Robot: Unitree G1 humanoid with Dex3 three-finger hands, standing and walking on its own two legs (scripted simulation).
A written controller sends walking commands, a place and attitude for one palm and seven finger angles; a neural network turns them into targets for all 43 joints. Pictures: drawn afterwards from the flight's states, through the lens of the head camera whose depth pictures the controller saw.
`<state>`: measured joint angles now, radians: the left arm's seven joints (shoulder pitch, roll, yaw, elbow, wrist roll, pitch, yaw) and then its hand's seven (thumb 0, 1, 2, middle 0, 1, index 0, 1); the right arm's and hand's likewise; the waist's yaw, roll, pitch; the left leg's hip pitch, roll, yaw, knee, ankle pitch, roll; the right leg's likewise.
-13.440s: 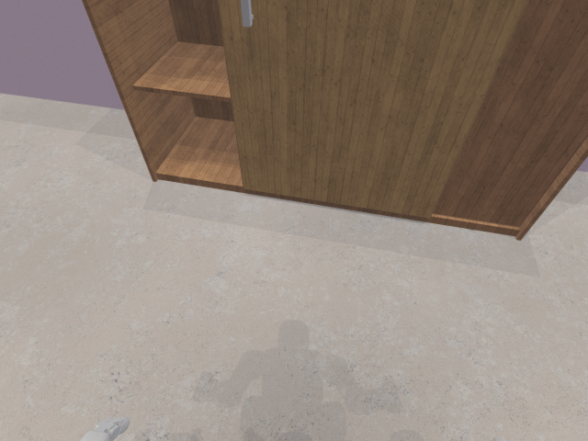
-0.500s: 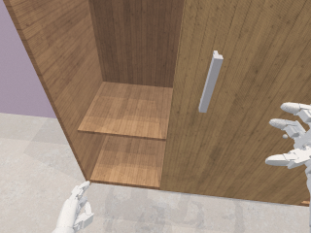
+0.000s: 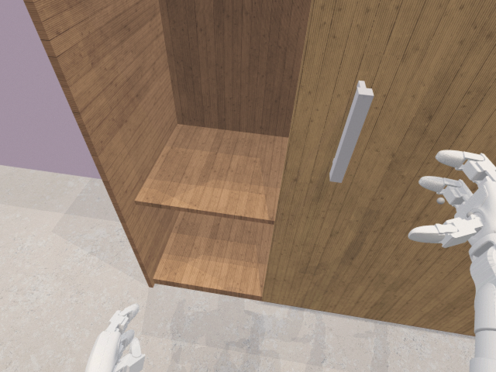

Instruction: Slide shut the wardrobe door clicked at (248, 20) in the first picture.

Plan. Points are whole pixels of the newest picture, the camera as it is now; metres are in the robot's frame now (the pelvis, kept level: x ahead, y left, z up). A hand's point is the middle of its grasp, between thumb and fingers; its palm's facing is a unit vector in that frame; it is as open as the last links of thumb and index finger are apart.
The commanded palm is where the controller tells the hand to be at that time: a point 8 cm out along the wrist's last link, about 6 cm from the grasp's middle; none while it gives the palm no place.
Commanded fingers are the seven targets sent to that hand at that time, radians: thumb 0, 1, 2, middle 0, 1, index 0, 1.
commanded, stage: move the hooked fingers beside the handle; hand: right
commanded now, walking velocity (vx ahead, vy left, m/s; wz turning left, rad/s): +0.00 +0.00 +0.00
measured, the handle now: (347, 134) +0.51 -0.17 +0.14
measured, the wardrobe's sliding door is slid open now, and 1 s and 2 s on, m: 0.47 0.47 0.47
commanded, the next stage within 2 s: feel for the door with the fingertips in 1.76 s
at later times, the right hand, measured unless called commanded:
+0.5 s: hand (416, 179) +0.36 -0.24 +0.17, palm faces +0.17 +0.98 +0.00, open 14.0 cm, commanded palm +0.34 -0.29 +0.15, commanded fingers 0.00 0.50 -0.30 0.30 1.20 0.30 1.20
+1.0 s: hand (391, 159) +0.42 -0.22 +0.16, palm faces +0.19 +0.98 -0.01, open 14.0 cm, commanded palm +0.39 -0.27 +0.15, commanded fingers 0.00 0.50 -0.30 0.30 1.20 0.30 1.20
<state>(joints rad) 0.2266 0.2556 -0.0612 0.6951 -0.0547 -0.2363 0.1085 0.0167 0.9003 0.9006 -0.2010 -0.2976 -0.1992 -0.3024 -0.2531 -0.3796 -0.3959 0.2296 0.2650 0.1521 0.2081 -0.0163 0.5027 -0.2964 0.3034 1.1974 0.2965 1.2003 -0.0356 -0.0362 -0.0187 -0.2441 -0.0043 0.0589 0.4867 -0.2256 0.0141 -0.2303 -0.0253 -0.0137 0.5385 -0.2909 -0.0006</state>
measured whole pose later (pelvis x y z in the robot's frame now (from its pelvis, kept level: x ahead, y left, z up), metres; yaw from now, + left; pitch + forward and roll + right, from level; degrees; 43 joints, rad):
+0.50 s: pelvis -0.01 +0.00 +0.00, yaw +0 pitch +0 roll +1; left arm 0.23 0.25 -0.06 0.70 -0.05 -0.22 0.10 0.02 0.90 0.90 -0.20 -0.30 -0.20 -0.30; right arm -0.43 -0.36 -0.32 0.40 0.22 0.09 0.16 -0.02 0.50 -0.30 0.30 1.20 0.29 1.20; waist -0.02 -0.03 -0.02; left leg -0.27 0.00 0.07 0.48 -0.21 0.01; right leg -0.27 -0.02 0.00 0.54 -0.28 0.00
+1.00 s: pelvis -0.01 +0.00 +0.00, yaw +1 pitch +3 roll +1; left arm 0.30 0.26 -0.03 0.72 -0.04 -0.17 0.07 0.01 0.90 0.90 -0.20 -0.30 -0.20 -0.30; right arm -0.64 -0.39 -0.34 0.68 0.16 0.01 0.10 -0.02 0.50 -0.30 0.30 1.20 0.30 1.20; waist 0.03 -0.03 -0.02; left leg -0.35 -0.01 0.05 0.50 -0.20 0.02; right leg -0.34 -0.03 -0.02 0.56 -0.28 0.00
